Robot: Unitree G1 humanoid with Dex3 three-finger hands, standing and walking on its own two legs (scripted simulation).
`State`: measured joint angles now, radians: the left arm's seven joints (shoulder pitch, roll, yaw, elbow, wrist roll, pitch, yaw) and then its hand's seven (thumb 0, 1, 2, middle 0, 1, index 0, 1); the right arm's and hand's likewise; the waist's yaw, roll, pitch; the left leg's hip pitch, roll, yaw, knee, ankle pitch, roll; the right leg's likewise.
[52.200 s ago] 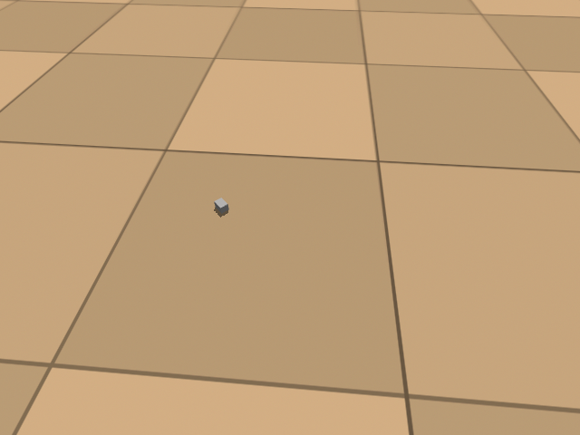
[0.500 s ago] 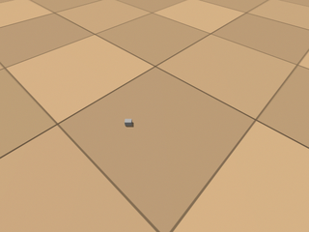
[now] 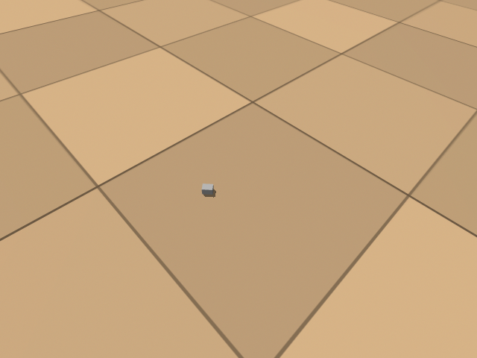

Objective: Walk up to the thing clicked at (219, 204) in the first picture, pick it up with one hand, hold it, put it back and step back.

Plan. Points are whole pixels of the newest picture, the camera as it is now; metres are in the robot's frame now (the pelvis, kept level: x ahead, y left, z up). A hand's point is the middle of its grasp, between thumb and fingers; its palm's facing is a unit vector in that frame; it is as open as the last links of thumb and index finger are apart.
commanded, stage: step back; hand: left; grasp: from above
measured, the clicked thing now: (207, 189) +1.07 +0.16 -0.75
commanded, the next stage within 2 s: stand in 0.22 s
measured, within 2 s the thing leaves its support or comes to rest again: neither
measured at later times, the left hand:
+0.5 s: hand out of the picture +0.09 +0.25 -0.14, palm faces -0.02 -0.94 -0.33, open 7.4 cm
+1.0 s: hand out of the picture +0.05 +0.25 -0.14, palm faces -0.03 -0.94 -0.34, open 7.4 cm
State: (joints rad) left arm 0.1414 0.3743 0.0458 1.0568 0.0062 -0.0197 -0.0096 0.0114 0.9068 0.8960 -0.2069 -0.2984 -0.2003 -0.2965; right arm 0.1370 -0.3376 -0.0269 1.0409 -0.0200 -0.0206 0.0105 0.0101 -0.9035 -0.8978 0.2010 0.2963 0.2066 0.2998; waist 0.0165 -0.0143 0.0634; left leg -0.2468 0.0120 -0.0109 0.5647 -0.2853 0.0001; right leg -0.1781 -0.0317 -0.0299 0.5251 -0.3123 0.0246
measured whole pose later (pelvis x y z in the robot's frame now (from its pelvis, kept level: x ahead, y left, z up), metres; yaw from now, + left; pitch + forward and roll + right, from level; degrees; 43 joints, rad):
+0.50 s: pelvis -0.01 +0.00 +0.01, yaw -1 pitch -3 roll +0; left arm 0.06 0.35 0.01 1.13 0.01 -0.02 -0.01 0.01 0.91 0.90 -0.21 -0.30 -0.20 -0.30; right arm 0.04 -0.34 -0.01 1.12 -0.01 -0.02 0.01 0.01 -0.90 -0.90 0.20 0.30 0.21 0.30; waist 0.00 0.00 0.08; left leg -0.13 0.01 0.00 0.35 -0.17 -0.01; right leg -0.08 -0.03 -0.02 0.34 -0.20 0.03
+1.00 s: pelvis -0.01 -0.01 +0.01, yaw +0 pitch -2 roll +0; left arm 0.12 0.35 0.01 1.15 0.01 -0.02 -0.02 0.01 0.91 0.90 -0.21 -0.30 -0.20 -0.30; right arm 0.11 -0.35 0.00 1.15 -0.01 -0.01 0.01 0.01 -0.90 -0.90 0.20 0.30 0.21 0.30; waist -0.01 0.01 0.06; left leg -0.16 0.02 -0.01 0.34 -0.14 -0.02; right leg -0.11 -0.02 -0.03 0.33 -0.19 0.01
